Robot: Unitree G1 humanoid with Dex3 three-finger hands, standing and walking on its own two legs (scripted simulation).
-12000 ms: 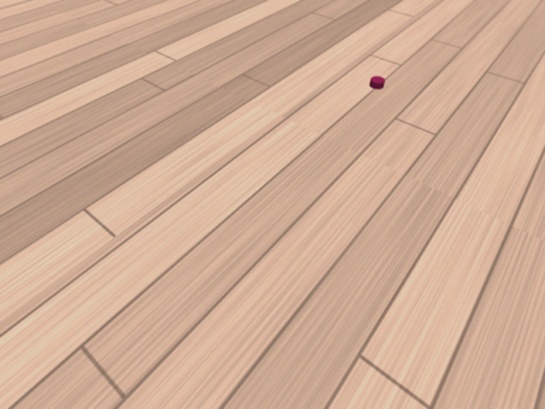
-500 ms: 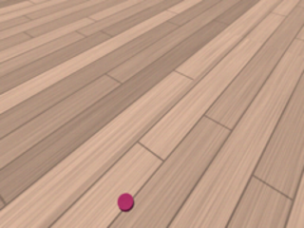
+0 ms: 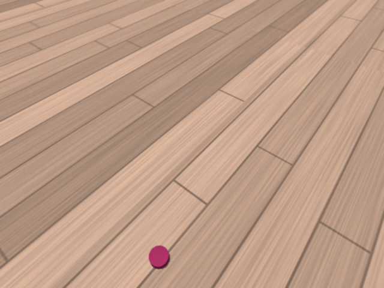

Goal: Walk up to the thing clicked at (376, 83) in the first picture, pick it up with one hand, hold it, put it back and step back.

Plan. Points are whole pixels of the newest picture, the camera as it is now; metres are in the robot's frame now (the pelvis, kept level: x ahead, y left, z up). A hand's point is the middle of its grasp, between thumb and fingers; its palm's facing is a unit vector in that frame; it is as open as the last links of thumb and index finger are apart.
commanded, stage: stand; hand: left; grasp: from above
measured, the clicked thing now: (159, 257) +0.39 +0.17 -0.76
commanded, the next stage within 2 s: rise first in 0.34 s
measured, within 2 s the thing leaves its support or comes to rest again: neither
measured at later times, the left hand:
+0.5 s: hand out of the picture +0.08 +0.25 -0.15, palm faces -0.01 -0.94 -0.35, open 7.4 cm
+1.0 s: hand out of the picture +0.13 +0.25 -0.22, palm faces -0.17 -0.88 -0.45, open 13.7 cm
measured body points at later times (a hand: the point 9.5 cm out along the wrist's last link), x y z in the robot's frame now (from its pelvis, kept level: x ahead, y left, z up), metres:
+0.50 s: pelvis +0.00 +0.00 +0.00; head +0.02 +0.00 +0.45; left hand +0.08 +0.30 -0.13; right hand +0.07 -0.30 -0.13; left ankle +0.00 +0.14 -0.75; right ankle -0.01 -0.12 -0.75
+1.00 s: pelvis -0.01 +0.02 -0.07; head +0.07 +0.02 +0.37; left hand +0.14 +0.30 -0.19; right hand +0.13 -0.25 -0.18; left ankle +0.00 +0.14 -0.75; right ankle -0.01 -0.12 -0.75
